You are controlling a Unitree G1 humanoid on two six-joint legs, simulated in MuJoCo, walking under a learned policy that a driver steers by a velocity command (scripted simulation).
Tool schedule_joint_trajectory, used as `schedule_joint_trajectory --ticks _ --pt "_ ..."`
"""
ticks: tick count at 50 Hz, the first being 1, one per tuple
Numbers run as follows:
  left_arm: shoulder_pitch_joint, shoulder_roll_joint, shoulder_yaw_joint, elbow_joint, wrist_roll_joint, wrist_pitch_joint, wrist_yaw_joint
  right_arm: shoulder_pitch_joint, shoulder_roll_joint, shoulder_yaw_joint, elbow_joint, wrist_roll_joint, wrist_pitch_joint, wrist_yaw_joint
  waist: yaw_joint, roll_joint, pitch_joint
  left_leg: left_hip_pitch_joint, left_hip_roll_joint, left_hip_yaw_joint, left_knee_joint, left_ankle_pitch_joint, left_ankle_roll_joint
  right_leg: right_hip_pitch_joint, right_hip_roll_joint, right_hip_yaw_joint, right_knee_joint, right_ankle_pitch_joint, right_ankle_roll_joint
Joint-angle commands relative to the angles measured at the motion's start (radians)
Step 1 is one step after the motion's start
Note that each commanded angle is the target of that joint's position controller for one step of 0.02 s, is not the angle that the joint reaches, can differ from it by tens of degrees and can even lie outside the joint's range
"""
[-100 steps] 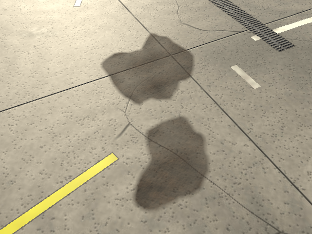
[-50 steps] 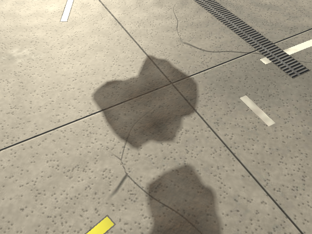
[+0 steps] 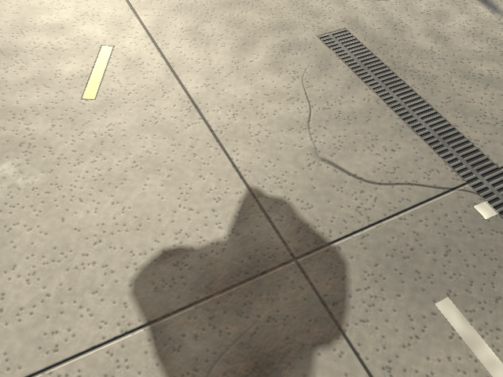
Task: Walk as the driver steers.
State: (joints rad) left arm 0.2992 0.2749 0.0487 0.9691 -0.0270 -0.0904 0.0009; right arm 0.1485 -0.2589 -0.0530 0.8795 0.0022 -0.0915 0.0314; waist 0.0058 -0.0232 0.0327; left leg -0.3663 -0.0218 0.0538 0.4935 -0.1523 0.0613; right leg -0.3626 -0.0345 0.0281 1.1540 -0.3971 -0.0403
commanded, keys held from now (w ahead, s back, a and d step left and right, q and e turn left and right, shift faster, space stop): w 0.32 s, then w+q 0.68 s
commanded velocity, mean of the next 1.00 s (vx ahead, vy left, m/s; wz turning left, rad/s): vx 0.50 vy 0.00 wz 0.27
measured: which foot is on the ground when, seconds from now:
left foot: down 0.00-0.44, up 0.46-0.94, down 0.96-1.00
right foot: up 0.00-0.40, down 0.42-0.96, up 0.98-1.00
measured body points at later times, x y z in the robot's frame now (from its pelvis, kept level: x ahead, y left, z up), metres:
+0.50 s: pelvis +0.28 -0.05 -0.01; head +0.32 -0.06 +0.44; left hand +0.46 +0.21 -0.10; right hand +0.28 -0.32 -0.15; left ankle +0.11 +0.08 -0.66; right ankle +0.38 -0.15 -0.73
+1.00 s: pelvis +0.55 +0.03 -0.02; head +0.58 +0.05 +0.43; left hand +0.49 +0.31 -0.16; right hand +0.80 -0.17 -0.12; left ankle +0.62 +0.13 -0.74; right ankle +0.40 -0.15 -0.68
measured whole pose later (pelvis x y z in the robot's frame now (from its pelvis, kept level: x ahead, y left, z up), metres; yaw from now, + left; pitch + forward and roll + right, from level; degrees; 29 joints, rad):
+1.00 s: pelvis +0.55 +0.03 -0.02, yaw +19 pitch +1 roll -2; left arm 0.27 0.28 0.08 0.94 -0.01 -0.05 0.02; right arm 0.08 -0.27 -0.09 0.77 0.03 -0.04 0.04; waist 0.02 0.01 0.06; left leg -0.51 -0.01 0.06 0.66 -0.19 0.12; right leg -0.08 -0.09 -0.17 0.88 -0.52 0.05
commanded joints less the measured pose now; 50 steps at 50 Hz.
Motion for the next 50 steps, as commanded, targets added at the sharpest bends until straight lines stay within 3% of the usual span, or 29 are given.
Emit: schedule_joint_trajectory --ticks 1,3,5,7,11,15,18,19,20,21,22,23,24,25,26,28,30,32,35,38,42,43,45,46,47,48,49,50 --pt "-0.006 0.09 0.029 -0.066 0.008 -0.005 0.01 0.034 -0.089 -0.017 -0.026 -0.015 -0.014 0.002 -0.004 0.117 -0.062 0.218 0.251 -0.316 -0.314 0.031 0.156 -0.234 -0.112 0.045 -0.006 0.116 -0.006" --pt "-0.002 0.059 0.025 -0.068 0.013 0.014 0.011 0.057 -0.109 -0.022 -0.009 -0.009 -0.021 -0.001 0.01 0.106 -0.046 0.175 0.242 -0.258 -0.353 0.105 0.173 -0.227 -0.121 0.033 -0.063 0.155 0.011" --pt "-0.068 0.063 0.028 -0.095 0.021 0.019 0.014 0.09 -0.136 -0.029 0.008 -0.007 -0.022 -0.013 0.002 0.081 -0.019 0.189 0.243 -0.222 -0.375 0.159 0.181 -0.293 -0.126 0.03 -0.164 0.243 0.031" --pt "-0.132 0.057 0.027 -0.116 0.025 0.015 0.011 0.121 -0.142 -0.029 0.022 -0.004 -0.016 -0.025 -0.014 0.073 -0.008 0.217 0.229 -0.181 -0.382 0.191 0.167 -0.325 -0.121 0.024 -0.286 0.356 0.044" --pt "-0.27 0.031 0.014 -0.153 0.017 0.004 -0.003 0.182 -0.152 -0.028 0.049 0.006 -0.009 -0.036 -0.06 0.076 0.023 0.237 0.198 -0.111 -0.394 0.165 0.135 -0.273 -0.077 -0.022 -0.516 0.518 0.044" --pt "-0.372 0.036 0.007 -0.195 0.009 -0.004 -0.026 0.254 -0.157 -0.032 0.09 0.012 0.011 -0.039 -0.09 0.073 0.055 0.376 0.25 -0.118 -0.346 0.19 0.136 -0.311 -0.056 -0.023 -0.616 0.476 0.024" --pt "-0.369 0.066 0.015 -0.213 0.009 -0.014 -0.039 0.258 -0.169 -0.04 0.101 0.018 0.027 -0.044 -0.056 0.087 0.042 0.453 0.29 -0.154 -0.262 0.314 0.117 -0.26 -0.036 -0.016 -0.664 0.365 -0.008" --pt "-0.318 0.088 0.025 -0.203 0.009 -0.018 -0.039 0.239 -0.18 -0.044 0.096 0.019 0.032 -0.045 -0.021 0.103 0.012 0.452 0.284 -0.159 -0.205 0.436 0.107 -0.17 -0.01 -0.033 -0.675 0.329 -0.02" --pt "-0.2 0.119 0.044 -0.17 0.012 -0.021 -0.035 0.212 -0.179 -0.042 0.087 0.02 0.036 -0.045 0.046 0.103 -0.057 0.422 0.247 -0.138 -0.08 0.568 0.088 0.003 0.02 -0.059 -0.704 0.34 -0.041" --pt "-0.017 0.177 0.069 -0.121 0.021 -0.023 -0.025 0.202 -0.148 -0.029 0.071 0.012 0.036 -0.044 0.118 0.08 -0.188 0.288 0.189 -0.105 0.136 0.514 0.059 0.296 -0.029 -0.017 -0.658 0.373 -0.081" --pt "0.129 0.278 0.094 -0.098 0.041 -0.019 -0.014 0.284 -0.051 0.001 0.044 -0.002 0.023 -0.038 0.116 -0.106 -0.363 -0.081 0.054 -0.041 0.521 0.13 -0.009 0.718 -0.294 0.334 -0.651 0.319 -0.199" --pt "0.152 0.229 0.079 -0.085 0.03 -0.011 -0.016 0.321 -0.025 0.011 0.06 0.017 0.003 -0.034 0.111 -0.251 -0.468 -0.278 -0.033 -0.133 0.741 -0.432 -0.029 0.818 -0.412 0.664 -0.804 0.179 -0.278" --pt "0.086 0.156 0.056 -0.097 0.023 -0.011 -0.013 0.242 -0.138 -0.021 0.048 0.046 -0.007 -0.033 0.115 -0.154 -0.318 -0.365 0.034 -0.194 0.826 -0.402 -0.016 0.695 -0.373 0.556 -0.839 0.095 -0.224" --pt "0.006 0.118 0.045 -0.113 0.024 -0.012 -0.009 0.171 -0.149 -0.026 0.027 0.054 -0.01 -0.036 0.093 -0.114 -0.197 -0.383 0.088 -0.162 0.816 -0.312 -0.007 0.548 -0.339 0.408 -0.865 0.108 -0.18" --pt "-0.061 0.086 0.035 -0.116 0.028 -0.016 -0.011 0.139 -0.133 -0.029 0.024 0.047 -0.004 -0.042 0.062 -0.061 -0.114 -0.346 0.125 -0.149 0.76 -0.235 -0.009 0.402 -0.299 0.302 -0.913 0.153 -0.157" --pt "-0.13 0.051 0.026 -0.112 0.041 -0.025 -0.015 0.172 -0.093 -0.037 0.034 0.036 0.026 -0.046 0.002 -0.091 -0.049 -0.239 0.168 -0.157 0.688 -0.148 -0.012 0.237 -0.245 0.153 -0.985 0.22 -0.127" --pt "-0.136 0.062 0.032 -0.1 0.042 -0.032 -0.013 0.175 -0.054 -0.035 0.025 0.035 0.05 -0.045 -0.019 -0.073 -0.021 -0.232 0.177 -0.151 0.661 -0.109 -0.02 0.181 -0.237 0.062 -1.025 0.298 -0.137" --pt "-0.124 0.086 0.041 -0.089 0.047 -0.034 -0.003 0.135 -0.055 -0.04 -0.001 0.029 0.061 -0.046 -0.024 -0.048 0.0 -0.29 0.18 -0.162 0.603 -0.029 -0.031 0.185 -0.238 -0.004 -1.042 0.358 -0.144" --pt "-0.104 0.106 0.047 -0.079 0.047 -0.028 0.012 0.066 -0.05 -0.039 -0.032 0.02 0.055 -0.031 -0.012 -0.033 0.015 -0.317 0.171 -0.145 0.433 0.127 -0.041 0.219 -0.218 -0.103 -1.05 0.415 -0.131" --pt "-0.07 0.129 0.054 -0.073 0.038 -0.019 0.023 -0.047 -0.031 -0.027 -0.072 0.016 0.049 -0.01 0.028 -0.012 0.044 -0.298 0.156 -0.075 0.278 0.211 -0.036 0.255 -0.217 -0.177 -1.057 0.43 -0.119" --pt "-0.002 0.154 0.066 -0.052 0.018 0.008 0.026 -0.15 -0.034 -0.02 -0.136 0.018 0.052 0.015 0.057 -0.007 0.074 -0.345 0.137 -0.029 0.174 0.139 -0.006 0.414 -0.263 -0.219 -0.995 0.512 -0.107" --pt "-0.001 0.161 0.07 -0.052 0.013 0.016 0.026 -0.156 -0.041 -0.022 -0.149 0.019 0.053 0.021 0.05 -0.015 0.071 -0.336 0.124 -0.013 0.161 0.095 0.007 0.446 -0.273 -0.229 -0.963 0.583 -0.098" --pt "-0.024 0.19 0.079 -0.063 0.005 0.03 0.029 -0.116 -0.075 -0.038 -0.162 0.021 0.057 0.028 0.006 -0.05 0.019 -0.226 0.064 0.044 0.156 -0.007 0.043 0.479 -0.276 -0.257 -0.838 0.9 -0.076" --pt "-0.039 0.203 0.082 -0.069 0.002 0.038 0.031 -0.039 -0.104 -0.054 -0.151 0.024 0.059 0.027 -0.043 -0.063 -0.031 -0.118 0.022 0.072 0.156 -0.052 0.066 0.474 -0.268 -0.27 -0.713 1.044 -0.063" --pt "-0.062 0.205 0.08 -0.077 -0.003 0.046 0.031 0.105 -0.15 -0.082 -0.118 0.028 0.059 0.022 -0.127 -0.049 -0.105 0.084 -0.027 0.086 0.092 -0.008 0.1 0.416 -0.233 -0.294 -0.517 1.071 -0.035" --pt "-0.053 0.183 0.07 -0.092 0.013 0.042 0.033 0.271 -0.235 -0.121 -0.074 0.03 0.066 0.001 -0.193 0.032 -0.196 0.386 0.021 -0.053 0.052 0.002 0.149 0.198 -0.191 -0.297 -0.224 0.828 0.016" --pt "0.037 0.016 0.021 -0.146 0.054 0.015 0.017 0.257 -0.348 -0.137 -0.072 0.038 0.062 -0.009 -0.065 0.306 -0.257 0.709 0.277 -0.604 -0.027 -0.114 0.33 -0.266 0.013 -0.223 0.133 -0.113 0.082" --pt "-0.048 0.072 0.022 -0.168 0.011 -0.034 0.003 0.293 -0.287 -0.113 -0.107 0.019 0.046 -0.003 -0.117 0.198 -0.395 0.788 0.361 -0.9 -0.2 -0.249 0.386 -0.397 0.066 0.028 0.259 -0.219 0.067"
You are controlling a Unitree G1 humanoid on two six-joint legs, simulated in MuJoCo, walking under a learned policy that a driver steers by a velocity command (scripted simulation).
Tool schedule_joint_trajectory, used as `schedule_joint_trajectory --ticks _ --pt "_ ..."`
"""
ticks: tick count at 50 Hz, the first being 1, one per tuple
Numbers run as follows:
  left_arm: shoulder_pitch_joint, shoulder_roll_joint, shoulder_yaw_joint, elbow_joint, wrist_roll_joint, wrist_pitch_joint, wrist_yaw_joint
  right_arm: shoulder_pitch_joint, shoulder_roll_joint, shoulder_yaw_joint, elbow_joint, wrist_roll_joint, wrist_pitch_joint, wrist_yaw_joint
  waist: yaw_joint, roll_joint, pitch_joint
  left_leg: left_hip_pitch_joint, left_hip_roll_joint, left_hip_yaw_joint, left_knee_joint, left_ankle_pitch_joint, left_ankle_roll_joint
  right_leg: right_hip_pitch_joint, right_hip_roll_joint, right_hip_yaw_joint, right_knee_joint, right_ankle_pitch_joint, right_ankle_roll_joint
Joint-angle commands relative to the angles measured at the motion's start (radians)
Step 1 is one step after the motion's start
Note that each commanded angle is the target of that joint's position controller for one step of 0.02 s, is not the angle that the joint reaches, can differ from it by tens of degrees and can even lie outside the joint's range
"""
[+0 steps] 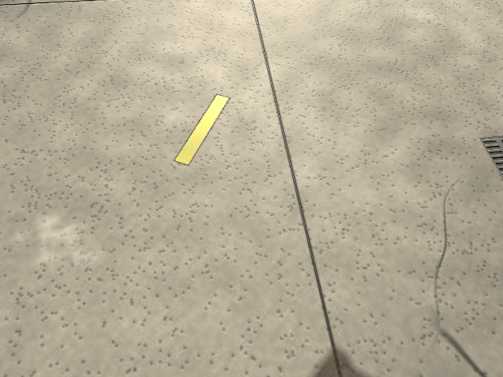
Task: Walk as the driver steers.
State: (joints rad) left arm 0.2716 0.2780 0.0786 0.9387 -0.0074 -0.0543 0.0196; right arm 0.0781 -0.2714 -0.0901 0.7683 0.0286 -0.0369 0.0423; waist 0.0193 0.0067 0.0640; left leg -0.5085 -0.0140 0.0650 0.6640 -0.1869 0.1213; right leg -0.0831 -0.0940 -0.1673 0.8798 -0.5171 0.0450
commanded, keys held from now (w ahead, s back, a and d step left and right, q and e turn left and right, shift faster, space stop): w+q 0.16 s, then q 0.38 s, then e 0.46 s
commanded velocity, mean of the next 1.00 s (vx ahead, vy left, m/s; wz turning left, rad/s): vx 0.20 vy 0.00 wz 0.28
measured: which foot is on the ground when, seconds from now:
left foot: down 0.00-0.42, up 0.44-0.74, down 0.76-1.00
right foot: up 0.00-0.40, down 0.42-0.80, up 0.82-1.00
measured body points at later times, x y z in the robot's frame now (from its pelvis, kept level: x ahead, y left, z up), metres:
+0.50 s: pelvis +0.25 -0.01 +0.01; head +0.29 +0.00 +0.46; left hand +0.39 +0.29 -0.08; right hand +0.42 -0.27 -0.10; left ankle +0.11 +0.07 -0.65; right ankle +0.39 -0.08 -0.71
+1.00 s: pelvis +0.31 +0.00 +0.02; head +0.33 +0.01 +0.47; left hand +0.34 +0.31 -0.09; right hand +0.52 -0.22 -0.08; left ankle +0.26 +0.14 -0.71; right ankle +0.34 -0.10 -0.69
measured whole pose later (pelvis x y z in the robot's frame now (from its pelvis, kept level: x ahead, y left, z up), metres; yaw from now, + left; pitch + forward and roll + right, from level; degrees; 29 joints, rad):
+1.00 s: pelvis +0.31 +0.00 +0.02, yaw +14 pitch +1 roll +0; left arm 0.20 0.31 0.07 0.79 -0.02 0.03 -0.02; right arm 0.15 -0.26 -0.07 0.70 0.00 0.02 -0.05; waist 0.01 0.00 0.03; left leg -0.26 0.07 0.05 0.57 -0.32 -0.03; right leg -0.40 -0.01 -0.05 0.80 -0.44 0.02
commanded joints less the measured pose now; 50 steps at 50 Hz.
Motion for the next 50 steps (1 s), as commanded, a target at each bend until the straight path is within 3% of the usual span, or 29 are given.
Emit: schedule_joint_trajectory --ticks 1,2,3,4,6,8,12,16,19,20,21,22,23,24,25,26,28,30,32,35,37,38,39,40,42,43,45,47,50 --pt "-0.129 0.119 0.005 -0.167 -0.049 -0.096 -0.025 0.333 -0.209 -0.057 0.01 -0.018 -0.023 -0.011 -0.15 0.105 -0.293 0.864 0.332 -0.778 -0.396 -0.133 0.264 -0.771 0.073 0.245 0.525 -0.004 -0.049" --pt "-0.142 0.111 0.002 -0.166 -0.04 -0.108 -0.021 0.271 -0.175 -0.047 0.0 -0.013 -0.033 -0.013 -0.111 0.042 -0.214 0.727 0.29 -0.646 -0.383 -0.04 0.225 -0.746 0.026 0.247 0.443 0.086 -0.068" --pt "-0.136 0.119 0.01 -0.149 -0.01 -0.107 -0.013 0.189 -0.134 -0.035 -0.018 -0.011 -0.035 -0.014 -0.065 0.003 -0.157 0.575 0.248 -0.537 -0.386 0.063 0.196 -0.668 -0.009 0.247 0.352 0.141 -0.064" --pt "-0.114 0.133 0.019 -0.143 0.002 -0.095 -0.011 0.142 -0.109 -0.025 -0.038 -0.021 -0.037 -0.019 -0.028 0.017 -0.141 0.471 0.221 -0.475 -0.404 0.148 0.185 -0.585 -0.032 0.256 0.295 0.178 -0.059" --pt "-0.102 0.118 0.022 -0.148 0.011 -0.068 -0.012 0.135 -0.12 -0.024 -0.047 -0.019 -0.039 -0.029 -0.001 0.015 -0.121 0.378 0.197 -0.425 -0.437 0.228 0.183 -0.524 -0.034 0.244 0.206 0.207 -0.032" --pt "-0.15 0.091 0.015 -0.168 0.021 -0.053 -0.008 0.167 -0.154 -0.032 -0.042 -0.014 -0.041 -0.043 -0.007 0.011 -0.093 0.323 0.176 -0.371 -0.454 0.285 0.18 -0.531 -0.018 0.223 0.092 0.285 -0.001" --pt "-0.277 0.053 -0.002 -0.214 0.024 -0.052 -0.013 0.202 -0.175 -0.04 -0.037 -0.013 -0.017 -0.066 -0.046 0.061 -0.068 0.23 0.078 -0.244 -0.376 0.49 0.093 -0.427 0.074 0.182 -0.221 0.536 0.016" --pt "-0.334 0.076 0.002 -0.253 0.009 -0.048 -0.028 0.253 -0.159 -0.038 -0.025 -0.006 0.011 -0.074 -0.072 0.1 -0.097 0.287 0.092 -0.334 -0.289 0.378 0.043 -0.37 0.128 0.21 -0.361 0.608 0.0" --pt "-0.27 0.126 0.019 -0.243 0.017 -0.059 -0.032 0.209 -0.145 -0.035 -0.053 -0.011 0.022 -0.088 -0.031 0.125 -0.124 0.374 0.106 -0.434 -0.153 0.366 0.023 -0.326 0.122 0.242 -0.426 0.535 -0.033" --pt "-0.208 0.137 0.023 -0.23 0.026 -0.068 -0.029 0.175 -0.133 -0.03 -0.071 -0.009 0.023 -0.088 0.009 0.117 -0.15 0.365 0.065 -0.424 -0.063 0.362 -0.007 -0.233 0.105 0.227 -0.497 0.625 -0.056" --pt "-0.122 0.185 0.032 -0.226 0.049 -0.072 -0.022 0.171 -0.086 -0.014 -0.102 -0.022 0.019 -0.086 0.035 0.038 -0.267 0.272 0.002 -0.379 0.142 0.216 -0.05 -0.004 -0.036 0.328 -0.45 0.897 -0.116" --pt "-0.084 0.209 0.027 -0.233 0.066 -0.061 -0.015 0.357 -0.02 0.003 -0.091 -0.036 0.017 -0.083 -0.04 -0.204 -0.389 0.033 -0.135 -0.281 0.431 -0.531 -0.114 0.295 -0.301 0.589 -0.375 1.349 -0.271" --pt "-0.052 0.207 0.034 -0.217 0.028 -0.038 -0.022 0.482 -0.116 -0.005 -0.085 -0.01 0.017 -0.073 -0.061 -0.308 -0.504 -0.082 -0.087 -0.262 0.627 -0.581 -0.143 0.365 -0.43 0.829 -0.407 1.104 -0.39" --pt "-0.115 0.137 0.019 -0.253 0.017 -0.023 -0.017 0.396 -0.193 -0.027 -0.072 0.005 0.034 -0.075 -0.03 -0.179 -0.409 -0.143 -0.033 -0.251 0.703 -0.473 -0.177 0.277 -0.354 0.743 -0.457 0.843 -0.36" --pt "-0.159 0.094 0.003 -0.264 0.022 -0.006 -0.01 0.282 -0.216 -0.035 -0.091 0.003 0.055 -0.081 -0.009 -0.109 -0.3 -0.17 -0.005 -0.201 0.696 -0.394 -0.194 0.161 -0.282 0.593 -0.485 0.691 -0.306" --pt "-0.195 0.079 -0.007 -0.268 0.028 0.009 -0.006 0.237 -0.21 -0.039 -0.099 -0.002 0.077 -0.088 -0.014 -0.081 -0.228 -0.151 0.021 -0.185 0.673 -0.349 -0.204 0.04 -0.229 0.509 -0.52 0.601 -0.282" --pt "-0.222 0.107 -0.002 -0.252 0.04 0.022 -0.003 0.225 -0.144 -0.025 -0.118 -0.006 0.097 -0.089 -0.037 -0.126 -0.138 -0.037 0.036 -0.145 0.555 -0.302 -0.198 -0.165 -0.145 0.383 -0.591 0.532 -0.261" --pt "-0.215 0.105 -0.002 -0.232 0.04 0.02 -0.007 0.243 -0.075 -0.002 -0.119 -0.018 0.087 -0.09 -0.048 -0.138 -0.158 0.056 0.022 -0.119 0.398 -0.313 -0.191 -0.191 -0.12 0.325 -0.601 0.618 -0.28" --pt "-0.229 0.091 -0.007 -0.22 0.028 0.017 -0.016 0.237 -0.041 0.017 -0.11 -0.036 0.076 -0.086 -0.049 -0.14 -0.203 0.163 0.041 -0.116 0.204 -0.266 -0.177 -0.19 -0.119 0.304 -0.59 0.673 -0.289" --pt "-0.214 0.107 -0.008 -0.198 0.006 0.025 -0.033 0.233 -0.06 0.016 -0.083 -0.039 0.071 -0.074 -0.052 -0.149 -0.201 0.307 0.018 -0.083 -0.068 -0.082 -0.159 -0.208 -0.101 0.32 -0.575 0.476 -0.264" --pt "-0.183 0.103 -0.016 -0.186 -0.007 0.029 -0.039 0.217 -0.099 0.008 -0.085 -0.046 0.072 -0.068 -0.062 -0.126 -0.159 0.44 0.021 -0.092 -0.234 0.02 -0.112 -0.311 -0.067 0.338 -0.567 0.263 -0.189" --pt "-0.165 0.083 -0.025 -0.187 0.003 0.024 -0.046 0.215 -0.158 -0.002 -0.104 -0.059 0.072 -0.075 -0.053 -0.053 -0.156 0.498 0.139 -0.205 -0.257 0.049 -0.066 -0.381 -0.032 0.324 -0.513 0.162 -0.124" --pt "-0.139 0.066 -0.026 -0.201 0.006 0.019 -0.05 0.169 -0.232 -0.02 -0.108 -0.061 0.079 -0.083 0.003 0.131 -0.127 0.392 0.241 -0.28 -0.283 -0.043 0.006 -0.397 0.069 0.206 -0.428 0.101 -0.069" --pt "-0.163 0.086 -0.02 -0.201 0.005 0.02 -0.043 0.142 -0.187 -0.015 -0.108 -0.063 0.077 -0.081 -0.013 0.197 -0.112 0.266 0.257 -0.299 -0.346 -0.172 0.035 -0.316 0.096 0.152 -0.333 0.141 -0.041" --pt "-0.147 0.114 -0.001 -0.188 -0.002 0.034 -0.032 0.079 -0.175 -0.018 -0.129 -0.059 0.06 -0.088 -0.016 0.216 -0.057 0.241 0.256 -0.277 -0.346 -0.127 0.026 -0.352 0.112 0.13 -0.174 0.153 -0.038" --pt "-0.13 0.121 0.006 -0.187 -0.001 0.043 -0.027 0.07 -0.172 -0.018 -0.132 -0.052 0.05 -0.092 -0.021 0.229 -0.051 0.251 0.287 -0.278 -0.333 0.006 0.042 -0.379 0.104 0.135 -0.103 0.112 -0.037" --pt "-0.119 0.105 0.011 -0.203 -0.006 0.058 -0.03 0.089 -0.159 -0.017 -0.125 -0.042 0.037 -0.099 -0.029 0.189 -0.066 0.316 0.345 -0.28 -0.287 0.319 0.084 -0.447 0.072 0.16 0.039 -0.01 -0.033" --pt "-0.113 0.077 0.005 -0.215 -0.013 0.066 -0.036 0.072 -0.16 -0.022 -0.123 -0.03 0.04 -0.101 -0.029 0.151 -0.095 0.366 0.339 -0.233 -0.249 0.433 0.08 -0.445 0.055 0.146 0.008 0.009 -0.027" --pt "-0.1 0.078 0.006 -0.229 -0.017 0.074 -0.053 0.047 -0.177 -0.031 -0.118 -0.019 0.059 -0.101 -0.025 0.156 -0.13 0.376 0.318 -0.166 -0.189 0.444 0.05 -0.341 0.082 0.083 -0.152 0.136 -0.03"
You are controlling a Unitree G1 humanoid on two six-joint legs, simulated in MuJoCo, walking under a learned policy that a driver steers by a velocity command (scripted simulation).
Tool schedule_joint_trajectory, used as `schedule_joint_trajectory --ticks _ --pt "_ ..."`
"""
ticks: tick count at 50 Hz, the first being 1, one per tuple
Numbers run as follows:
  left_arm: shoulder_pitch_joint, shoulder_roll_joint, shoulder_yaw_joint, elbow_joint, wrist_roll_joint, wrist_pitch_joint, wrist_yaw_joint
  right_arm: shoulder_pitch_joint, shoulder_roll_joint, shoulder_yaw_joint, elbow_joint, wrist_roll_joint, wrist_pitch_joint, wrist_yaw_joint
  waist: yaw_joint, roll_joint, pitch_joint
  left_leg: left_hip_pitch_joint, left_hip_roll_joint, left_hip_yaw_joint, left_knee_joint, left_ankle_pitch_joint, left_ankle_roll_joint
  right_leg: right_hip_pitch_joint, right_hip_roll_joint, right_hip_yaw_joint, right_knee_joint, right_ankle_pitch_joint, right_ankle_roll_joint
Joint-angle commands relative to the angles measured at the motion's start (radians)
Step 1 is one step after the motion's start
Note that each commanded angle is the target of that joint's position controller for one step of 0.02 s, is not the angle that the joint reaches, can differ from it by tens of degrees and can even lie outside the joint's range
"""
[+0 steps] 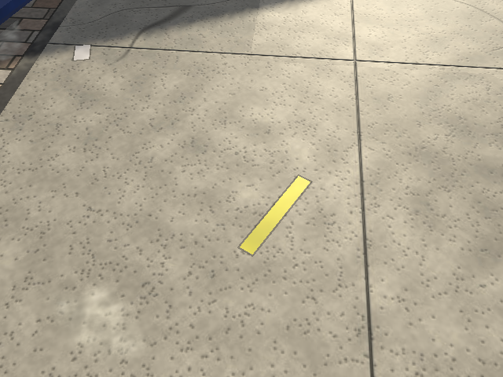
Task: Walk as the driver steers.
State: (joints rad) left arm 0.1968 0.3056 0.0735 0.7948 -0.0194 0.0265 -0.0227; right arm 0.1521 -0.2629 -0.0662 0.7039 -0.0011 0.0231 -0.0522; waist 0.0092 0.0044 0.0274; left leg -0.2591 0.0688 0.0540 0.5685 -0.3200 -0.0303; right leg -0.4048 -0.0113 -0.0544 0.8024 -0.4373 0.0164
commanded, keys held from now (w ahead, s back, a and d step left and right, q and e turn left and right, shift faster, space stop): e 0.26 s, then w+e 0.30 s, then w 0.44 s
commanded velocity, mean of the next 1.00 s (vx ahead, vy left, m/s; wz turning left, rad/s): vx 0.26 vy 0.00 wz -0.41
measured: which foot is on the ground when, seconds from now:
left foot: down 0.00-0.06, up 0.08-0.52, down 0.54-0.96, up 0.98-1.00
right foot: up 0.00-0.04, down 0.06-0.54, up 0.56-0.94, down 0.96-1.00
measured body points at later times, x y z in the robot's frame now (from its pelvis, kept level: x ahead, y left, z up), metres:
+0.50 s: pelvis +0.03 -0.01 +0.01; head +0.05 -0.02 +0.46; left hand +0.24 +0.23 -0.08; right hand +0.11 -0.33 -0.08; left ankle +0.09 +0.12 -0.72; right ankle +0.01 -0.10 -0.73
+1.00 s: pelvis +0.19 -0.12 -0.01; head +0.23 -0.15 +0.44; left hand +0.51 -0.01 -0.08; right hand +0.05 -0.37 -0.14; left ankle +0.10 +0.10 -0.69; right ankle +0.22 -0.25 -0.73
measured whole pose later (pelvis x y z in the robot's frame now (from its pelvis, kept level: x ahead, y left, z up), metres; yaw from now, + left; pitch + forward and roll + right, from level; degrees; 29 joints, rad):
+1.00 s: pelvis +0.19 -0.12 -0.01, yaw -26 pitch +3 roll +0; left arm 0.07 0.28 0.04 0.61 -0.01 -0.07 -0.04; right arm 0.43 -0.30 -0.05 0.85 0.02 -0.06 0.00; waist -0.08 0.01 0.03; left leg -0.12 0.07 -0.02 0.78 -0.48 -0.02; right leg -0.48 0.01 -0.04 0.60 -0.17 -0.05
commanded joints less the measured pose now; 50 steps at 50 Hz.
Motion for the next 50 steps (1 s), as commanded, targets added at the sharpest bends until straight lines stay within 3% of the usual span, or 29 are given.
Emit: schedule_joint_trajectory --ticks 1,2,3,4,5,6,8,10,13,15,17,22,25,26,27,28,29,30,32,35,39,43,45,46,47,48,49,50 --pt "0.001 0.053 0.015 -0.081 -0.004 -0.004 -0.016 -0.037 -0.187 -0.056 -0.05 0.019 0.003 -0.007 0.003 0.153 -0.1 0.106 0.222 -0.125 -0.057 0.536 0.178 0.046 0.022 -0.056 -0.176 0.147 -0.013" --pt "0.024 0.065 0.022 -0.078 0.002 -0.002 -0.013 -0.015 -0.175 -0.055 -0.037 0.025 0.002 -0.005 0.012 0.124 -0.104 0.066 0.195 -0.087 0.006 0.447 0.135 0.126 0.041 -0.044 -0.281 0.252 -0.035" --pt "0.037 0.132 0.043 -0.088 0.009 -0.003 -0.001 0.043 -0.14 -0.05 -0.023 0.012 -0.003 0.0 -0.005 -0.039 -0.113 -0.049 0.119 0.003 0.188 0.224 0.05 0.248 -0.039 0.125 -0.37 0.536 -0.084" --pt "0.054 0.284 0.075 -0.113 0.023 -0.008 0.007 -0.007 -0.071 -0.024 -0.087 -0.036 -0.009 0.0 -0.008 -0.346 -0.1 -0.369 -0.055 0.049 0.467 -0.314 -0.062 0.376 -0.323 0.551 -0.418 0.93 -0.284" --pt "0.123 0.235 0.055 -0.117 0.055 -0.028 -0.002 -0.09 -0.104 -0.029 -0.099 -0.021 -0.018 -0.005 0.075 -0.224 -0.199 -0.405 -0.079 -0.123 0.638 -0.421 -0.052 0.402 -0.384 0.635 -0.442 0.909 -0.405" --pt "0.083 0.213 0.047 -0.121 0.054 -0.045 -0.002 -0.094 -0.128 -0.037 -0.094 0.002 -0.018 -0.005 0.052 -0.146 -0.164 -0.437 -0.06 -0.15 0.696 -0.357 -0.038 0.392 -0.347 0.548 -0.428 0.856 -0.379" --pt "-0.007 0.175 0.038 -0.136 0.012 -0.045 0.019 -0.081 -0.146 -0.047 -0.065 -0.006 -0.014 -0.018 0.017 -0.075 -0.118 -0.461 -0.031 -0.157 0.644 -0.2 -0.032 0.361 -0.26 0.44 -0.416 0.727 -0.28" --pt "-0.031 0.162 0.03 -0.149 0.007 -0.029 0.037 -0.055 -0.141 -0.05 -0.057 -0.004 -0.014 -0.017 -0.008 -0.097 -0.125 -0.373 -0.048 -0.148 0.602 -0.11 -0.042 0.294 -0.203 0.388 -0.433 0.701 -0.251" --pt "-0.017 0.165 0.035 -0.162 0.008 -0.017 0.051 -0.048 -0.107 -0.04 -0.053 0.002 -0.021 -0.01 -0.003 -0.102 -0.137 -0.354 -0.072 -0.141 0.464 -0.049 -0.057 0.317 -0.175 0.379 -0.442 0.635 -0.248" --pt "-0.001 0.165 0.037 -0.166 -0.002 -0.012 0.058 -0.062 -0.103 -0.036 -0.057 0.002 -0.028 0.001 0.011 -0.112 -0.142 -0.326 -0.072 -0.142 0.334 -0.004 -0.06 0.302 -0.153 0.411 -0.492 0.268 -0.246" --pt "-0.004 0.172 0.039 -0.174 -0.001 -0.012 0.059 -0.091 -0.11 -0.037 -0.07 0.008 -0.041 0.015 0.024 -0.166 -0.091 -0.296 -0.08 -0.136 0.235 0.0 -0.055 0.239 -0.148 0.475 -0.551 -0.014 -0.252" --pt "0.012 0.182 0.042 -0.183 0.0 -0.019 0.045 -0.093 -0.122 -0.04 -0.076 0.02 -0.097 0.046 0.032 -0.165 -0.06 -0.162 -0.105 -0.126 0.041 -0.035 -0.015 0.173 -0.138 0.561 -0.543 -0.123 -0.254" --pt "-0.024 0.156 0.031 -0.199 -0.004 -0.015 0.042 0.002 -0.117 -0.048 -0.044 0.03 -0.123 0.053 -0.038 -0.142 -0.048 0.06 -0.104 -0.104 -0.169 0.091 0.025 0.06 -0.078 0.567 -0.487 -0.169 -0.211" --pt "-0.033 0.123 0.022 -0.208 -0.003 -0.018 0.042 0.065 -0.141 -0.058 -0.027 0.027 -0.127 0.048 -0.068 -0.109 -0.063 0.203 -0.046 -0.137 -0.2 0.1 0.048 -0.039 -0.039 0.53 -0.407 -0.18 -0.17" --pt "-0.032 0.049 0.0 -0.218 0.001 -0.023 0.04 0.175 -0.191 -0.069 -0.012 0.009 -0.127 0.038 -0.098 0.024 -0.118 0.356 0.134 -0.319 -0.248 -0.048 0.105 -0.173 0.043 0.401 -0.145 -0.215 -0.106" --pt "-0.038 0.039 -0.002 -0.267 -0.013 -0.036 0.037 0.228 -0.273 -0.082 0.005 -0.025 -0.124 0.045 -0.078 0.213 -0.077 0.378 0.309 -0.659 -0.361 -0.323 0.222 -0.397 0.138 0.241 0.077 -0.194 -0.079" --pt "-0.057 0.108 0.012 -0.27 -0.012 -0.049 0.035 0.175 -0.242 -0.078 -0.002 -0.023 -0.129 0.049 -0.058 0.198 0.015 0.3 0.347 -0.718 -0.385 -0.44 0.268 -0.487 0.032 0.232 0.216 -0.113 -0.063" --pt "-0.039 0.138 0.022 -0.246 -0.007 -0.052 0.032 0.139 -0.177 -0.06 -0.013 -0.004 -0.13 0.044 -0.051 0.164 0.048 0.278 0.292 -0.63 -0.389 -0.411 0.248 -0.496 0.015 0.228 0.263 -0.035 -0.05" --pt "-0.009 0.116 0.023 -0.216 0.006 -0.061 0.023 0.128 -0.14 -0.042 -0.011 0.002 -0.126 0.04 -0.039 0.132 0.046 0.262 0.213 -0.477 -0.396 -0.251 0.202 -0.475 0.001 0.213 0.285 0.083 -0.025" --pt "-0.061 0.064 0.007 -0.228 0.004 -0.079 0.008 0.165 -0.145 -0.036 0.006 -0.007 -0.131 0.038 -0.056 0.116 0.049 0.21 0.167 -0.314 -0.425 -0.021 0.204 -0.431 -0.013 0.165 0.236 0.23 -0.004" --pt "-0.159 0.015 -0.018 -0.255 0.008 -0.09 -0.006 0.186 -0.175 -0.037 0.028 0.012 -0.121 0.041 -0.084 0.119 0.05 0.144 0.135 -0.178 -0.433 0.152 0.203 -0.288 -0.04 0.067 -0.018 0.346 0.016" --pt "-0.218 0.03 -0.017 -0.274 -0.006 -0.098 -0.024 0.245 -0.215 -0.043 0.061 0.031 -0.108 0.05 -0.101 0.128 0.064 0.153 0.176 -0.16 -0.412 0.21 0.198 -0.155 -0.02 0.028 -0.185 0.327 -0.017" --pt "-0.182 0.06 -0.005 -0.272 -0.009 -0.101 -0.027 0.244 -0.228 -0.044 0.073 0.037 -0.098 0.051 -0.06 0.141 0.052 0.197 0.205 -0.161 -0.364 0.35 0.184 -0.078 -0.001 0.017 -0.245 0.294 -0.056" --pt "-0.105 0.083 0.009 -0.252 -0.006 -0.101 -0.023 0.231 -0.232 -0.043 0.076 0.039 -0.093 0.049 -0.003 0.135 0.006 0.199 0.189 -0.124 -0.27 0.539 0.164 0.044 0.025 -0.003 -0.288 0.309 -0.082" --pt "0.036 0.124 0.034 -0.207 -0.003 -0.097 -0.015 0.243 -0.21 -0.034 0.08 0.036 -0.091 0.047 0.066 0.104 -0.086 0.164 0.14 -0.066 -0.086 0.691 0.136 0.247 0.049 -0.017 -0.31 0.317 -0.113" --pt "0.214 0.177 0.054 -0.175 0.004 -0.09 -0.002 0.242 -0.164 -0.013 0.06 0.015 -0.095 0.045 0.147 0.036 -0.228 -0.018 0.102 -0.029 0.194 0.525 0.096 0.543 -0.084 0.128 -0.275 0.297 -0.163" --pt "0.283 0.295 0.071 -0.156 0.019 -0.087 0.0 0.334 -0.037 0.028 0.015 0.006 -0.115 0.048 0.091 -0.296 -0.378 -0.384 -0.071 -0.025 0.584 -0.103 0.028 0.832 -0.363 0.657 -0.393 0.066 -0.329" --pt "0.288 0.197 0.046 -0.156 0.014 -0.092 -0.002 0.274 -0.131 0.006 0.031 0.027 -0.135 0.05 0.127 -0.23 -0.39 -0.482 -0.06 -0.167 0.72 -0.23 0.036 0.792 -0.372 0.808 -0.511 -0.041 -0.333"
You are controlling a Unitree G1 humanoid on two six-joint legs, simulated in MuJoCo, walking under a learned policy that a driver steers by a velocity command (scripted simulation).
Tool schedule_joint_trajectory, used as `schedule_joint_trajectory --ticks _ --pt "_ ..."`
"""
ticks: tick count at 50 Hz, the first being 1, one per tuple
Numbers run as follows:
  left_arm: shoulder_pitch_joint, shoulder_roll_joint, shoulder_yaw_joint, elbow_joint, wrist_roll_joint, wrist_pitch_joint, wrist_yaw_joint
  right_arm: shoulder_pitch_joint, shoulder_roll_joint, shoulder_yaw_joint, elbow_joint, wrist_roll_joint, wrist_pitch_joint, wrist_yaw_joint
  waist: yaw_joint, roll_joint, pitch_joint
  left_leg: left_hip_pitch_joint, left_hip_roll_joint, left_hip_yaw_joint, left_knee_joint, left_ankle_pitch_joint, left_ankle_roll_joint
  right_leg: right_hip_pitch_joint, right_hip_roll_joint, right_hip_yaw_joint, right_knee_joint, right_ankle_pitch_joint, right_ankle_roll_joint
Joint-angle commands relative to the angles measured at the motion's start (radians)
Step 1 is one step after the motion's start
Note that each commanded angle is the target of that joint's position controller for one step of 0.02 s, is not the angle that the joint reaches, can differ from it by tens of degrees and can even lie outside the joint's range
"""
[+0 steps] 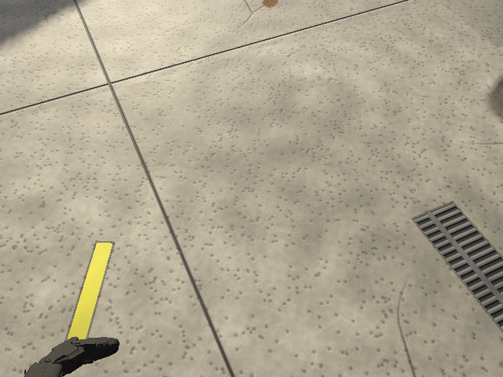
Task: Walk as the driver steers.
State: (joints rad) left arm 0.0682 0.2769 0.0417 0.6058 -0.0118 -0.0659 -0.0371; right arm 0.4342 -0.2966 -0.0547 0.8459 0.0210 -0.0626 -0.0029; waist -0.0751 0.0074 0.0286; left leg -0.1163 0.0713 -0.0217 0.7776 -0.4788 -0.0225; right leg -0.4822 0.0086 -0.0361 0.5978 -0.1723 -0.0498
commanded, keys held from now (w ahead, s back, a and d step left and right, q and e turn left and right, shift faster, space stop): w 0.16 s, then no key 0.14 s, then q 0.36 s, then no key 0.34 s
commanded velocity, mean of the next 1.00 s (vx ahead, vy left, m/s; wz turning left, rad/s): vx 0.19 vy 0.00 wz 0.16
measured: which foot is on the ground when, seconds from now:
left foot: up 0.00-0.40, down 0.42-0.86, up 0.88-1.00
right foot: down 0.00-0.44, up 0.46-0.82, down 0.84-1.00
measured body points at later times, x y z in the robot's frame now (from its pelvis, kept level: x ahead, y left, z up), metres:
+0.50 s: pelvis +0.24 +0.02 +0.00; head +0.28 +0.03 +0.45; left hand +0.30 +0.31 -0.12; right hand +0.45 -0.23 -0.08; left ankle +0.36 +0.11 -0.72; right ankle +0.11 -0.11 -0.66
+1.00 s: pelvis +0.31 -0.02 +0.02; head +0.33 -0.03 +0.46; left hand +0.37 +0.27 -0.08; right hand +0.52 -0.24 -0.09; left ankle +0.31 +0.11 -0.70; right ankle +0.35 -0.13 -0.72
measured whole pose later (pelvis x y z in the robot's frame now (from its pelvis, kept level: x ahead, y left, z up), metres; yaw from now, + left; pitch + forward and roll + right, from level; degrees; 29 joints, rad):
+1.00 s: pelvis +0.31 -0.02 +0.02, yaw +13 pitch +1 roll +1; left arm 0.22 0.24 0.03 0.74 0.02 -0.01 0.02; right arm 0.17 -0.29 -0.05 0.68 -0.01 0.03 -0.01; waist 0.02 0.03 0.01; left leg -0.39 -0.05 -0.08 0.73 -0.41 -0.04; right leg -0.28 -0.01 0.03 0.52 -0.25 0.00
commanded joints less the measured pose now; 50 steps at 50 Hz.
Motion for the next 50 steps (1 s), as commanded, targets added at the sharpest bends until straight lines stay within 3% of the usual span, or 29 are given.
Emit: schedule_joint_trajectory --ticks 1,2,3,4,5,7,10,12,15,18,20,21,22,23,24,25,26,28,30,35,39,41,42,43,44,45,46,48,50 --pt "0.347 0.185 0.06 0.035 0.006 -0.003 0.012 -0.098 -0.149 -0.022 -0.142 0.029 -0.058 0.006 0.196 -0.194 -0.231 -0.704 -0.011 -0.073 0.542 0.0 0.046 0.76 -0.361 0.641 -0.31 -0.256 -0.226" --pt "0.287 0.159 0.051 0.031 0.006 -0.004 0.012 -0.145 -0.136 -0.015 -0.151 0.019 -0.061 0.004 0.169 -0.117 -0.155 -0.68 0.031 -0.051 0.502 0.086 0.053 0.632 -0.318 0.52 -0.316 -0.158 -0.206" --pt "0.236 0.133 0.042 0.031 0.011 -0.005 0.01 -0.166 -0.124 -0.016 -0.152 -0.001 -0.058 0.003 0.138 -0.085 -0.093 -0.649 0.055 -0.044 0.441 0.145 0.049 0.518 -0.278 0.437 -0.342 -0.064 -0.199" --pt "0.203 0.113 0.036 0.027 0.022 -0.009 0.009 -0.147 -0.114 -0.018 -0.147 -0.006 -0.049 0.006 0.101 -0.103 -0.074 -0.587 0.078 -0.053 0.406 0.188 0.047 0.436 -0.249 0.381 -0.372 0.0 -0.193" --pt "0.185 0.107 0.036 0.028 0.021 -0.013 0.009 -0.127 -0.097 -0.015 -0.139 -0.005 -0.039 0.01 0.08 -0.109 -0.066 -0.551 0.082 -0.051 0.384 0.21 0.041 0.391 -0.237 0.351 -0.403 0.03 -0.199" --pt "0.18 0.115 0.04 0.045 0.01 -0.028 0.011 -0.127 -0.07 -0.008 -0.136 -0.009 -0.02 0.011 0.056 -0.089 -0.038 -0.545 0.085 -0.039 0.328 0.24 0.022 0.333 -0.234 0.287 -0.445 0.112 -0.212" --pt "0.187 0.135 0.045 0.075 0.012 -0.033 0.019 -0.221 -0.056 0.0 -0.166 -0.027 -0.015 0.008 0.061 -0.052 0.019 -0.559 0.072 -0.022 0.143 0.371 -0.007 0.3 -0.208 0.175 -0.452 0.363 -0.2" --pt "0.192 0.143 0.046 0.09 0.012 -0.023 0.031 -0.287 -0.031 0.012 -0.178 -0.03 -0.028 0.018 0.081 -0.057 0.021 -0.468 0.032 0.014 -0.037 0.505 -0.003 0.266 -0.155 0.078 -0.427 0.494 -0.159" --pt "0.262 0.167 0.05 0.13 0.005 -0.01 0.039 -0.371 -0.034 0.012 -0.198 -0.021 -0.038 0.037 0.12 -0.063 -0.007 -0.386 -0.018 0.024 -0.177 0.648 0.011 0.318 -0.166 0.073 -0.394 0.477 -0.135" --pt "0.242 0.175 0.054 0.147 0.004 0.001 0.046 -0.356 -0.075 -0.003 -0.2 -0.02 -0.035 0.052 0.096 -0.08 -0.037 -0.365 -0.03 -0.004 -0.238 0.584 0.057 0.427 -0.211 0.073 -0.309 0.463 -0.103" --pt "0.207 0.179 0.059 0.148 0.002 0.013 0.055 -0.265 -0.114 -0.024 -0.18 -0.029 -0.031 0.052 0.038 -0.075 -0.084 -0.248 -0.074 0.024 -0.283 0.542 0.088 0.452 -0.187 0.041 -0.154 0.562 -0.065" --pt "0.229 0.165 0.055 0.143 0.009 0.019 0.061 -0.199 -0.164 -0.045 -0.168 -0.032 -0.03 0.045 0.017 -0.026 -0.133 -0.126 -0.074 0.017 -0.313 0.699 0.108 0.427 -0.125 -0.001 0.021 0.532 -0.024" --pt "0.309 0.125 0.039 0.115 0.041 0.018 0.066 -0.149 -0.251 -0.062 -0.186 -0.043 -0.025 0.037 0.046 0.144 -0.254 0.146 0.108 -0.209 -0.235 1.1 0.203 0.214 -0.04 -0.039 0.326 0.18 0.038" --pt "0.418 0.059 0.011 0.119 0.043 0.018 0.056 -0.159 -0.244 -0.05 -0.205 -0.045 -0.015 0.035 0.09 0.281 -0.387 0.361 0.304 -0.551 -0.281 1.159 0.392 -0.048 0.086 0.034 0.633 -0.516 0.093" --pt "0.384 0.138 0.026 0.133 0.024 0.024 0.046 -0.163 -0.184 -0.04 -0.223 -0.025 -0.002 0.037 0.048 0.158 -0.429 0.319 0.275 -0.579 -0.348 0.911 0.386 -0.079 0.047 0.149 0.717 -0.5 0.091" --pt "0.289 0.157 0.034 0.108 -0.001 0.036 0.048 -0.22 -0.159 -0.036 -0.234 -0.017 0.007 0.036 0.045 0.1 -0.306 0.215 0.23 -0.495 -0.38 0.715 0.35 -0.151 0.019 0.135 0.732 -0.428 0.089" --pt "0.239 0.154 0.035 0.1 0.002 0.049 0.057 -0.254 -0.138 -0.03 -0.235 -0.01 0.017 0.032 0.055 0.031 -0.215 0.091 0.192 -0.434 -0.416 0.579 0.31 -0.166 -0.012 0.124 0.69 -0.368 0.091" --pt "0.207 0.152 0.041 0.082 0.013 0.074 0.073 -0.3 -0.14 -0.031 -0.248 -0.026 0.032 0.021 0.093 0.059 -0.136 -0.132 0.135 -0.385 -0.48 0.43 0.275 -0.07 -0.042 0.13 0.562 -0.288 0.093" --pt "0.228 0.12 0.035 0.087 0.02 0.078 0.081 -0.321 -0.148 -0.039 -0.258 -0.039 0.041 0.013 0.11 0.109 -0.135 -0.211 0.089 -0.336 -0.496 0.428 0.266 0.004 -0.019 0.106 0.441 -0.263 0.103" --pt "0.186 0.102 0.028 0.084 0.02 0.075 0.081 -0.318 -0.163 -0.052 -0.267 -0.024 0.061 -0.014 0.085 0.116 -0.178 -0.229 0.069 -0.337 -0.485 0.28 0.252 0.07 -0.012 0.113 0.256 -0.156 0.123" --pt "0.156 0.097 0.027 0.069 0.016 0.063 0.067 -0.296 -0.141 -0.041 -0.257 -0.028 0.078 -0.013 0.063 0.138 -0.156 -0.226 0.072 -0.368 -0.456 0.21 0.235 0.129 -0.015 0.091 0.126 -0.143 0.109" --pt "0.183 0.079 0.026 0.077 0.017 0.051 0.056 -0.298 -0.119 -0.029 -0.252 -0.023 0.087 -0.012 0.089 0.133 -0.139 -0.247 0.048 -0.358 -0.414 0.181 0.197 0.234 -0.006 0.061 -0.062 -0.05 0.076" --pt "0.182 0.091 0.029 0.071 0.028 0.046 0.053 -0.258 -0.094 -0.019 -0.237 -0.023 0.087 -0.012 0.088 0.108 -0.124 -0.277 0.013 -0.333 -0.383 0.138 0.151 0.295 -0.04 0.087 -0.152 -0.011 0.05" --pt "0.188 0.156 0.038 0.055 0.05 0.043 0.056 -0.22 -0.055 -0.007 -0.233 -0.034 0.082 -0.011 0.065 -0.036 -0.12 -0.337 -0.065 -0.248 -0.235 0.042 0.084 0.343 -0.212 0.261 -0.243 0.026 -0.01" --pt "0.144 0.191 0.046 0.07 0.066 0.048 0.054 -0.228 -0.058 -0.013 -0.259 -0.025 0.071 -0.008 0.017 -0.262 -0.068 -0.36 -0.161 -0.09 -0.155 -0.001 0.042 0.226 -0.318 0.415 -0.299 0.046 -0.128" --pt "0.088 0.142 0.034 0.042 0.066 0.042 0.053 -0.262 -0.114 -0.026 -0.253 -0.038 0.064 -0.011 0.05 -0.233 -0.059 -0.299 -0.118 -0.095 -0.052 -0.005 0.009 0.165 -0.33 0.433 -0.326 0.018 -0.166" --pt "0.072 0.127 0.03 0.04 0.055 0.037 0.056 -0.279 -0.13 -0.037 -0.247 -0.032 0.065 -0.01 0.054 -0.196 -0.056 -0.292 -0.114 -0.087 -0.002 0.024 -0.002 0.176 -0.297 0.393 -0.312 0.022 -0.152" --pt "0.055 0.13 0.029 0.045 0.027 0.032 0.059 -0.264 -0.094 -0.032 -0.225 -0.037 0.081 -0.012 0.057 -0.173 -0.053 -0.299 -0.09 -0.074 0.029 0.042 -0.032 0.226 -0.256 0.325 -0.273 0.129 -0.127" --pt "0.066 0.11 0.022 0.058 0.023 0.038 0.058 -0.263 -0.036 -0.013 -0.216 -0.028 0.084 -0.008 0.06 -0.163 -0.063 -0.249 -0.079 -0.043 -0.057 0.045 -0.042 0.258 -0.212 0.256 -0.223 0.296 -0.114"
